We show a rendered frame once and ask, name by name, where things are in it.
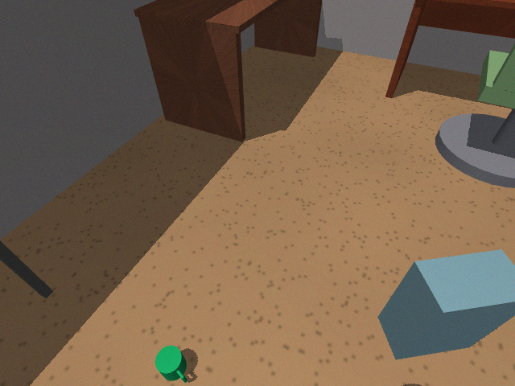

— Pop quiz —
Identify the office chair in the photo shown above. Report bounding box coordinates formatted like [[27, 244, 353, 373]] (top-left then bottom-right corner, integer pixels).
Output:
[[435, 44, 515, 188]]

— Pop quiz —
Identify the desk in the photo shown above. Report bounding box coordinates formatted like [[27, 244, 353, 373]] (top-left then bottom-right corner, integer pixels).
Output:
[[134, 0, 322, 142], [385, 0, 515, 98]]

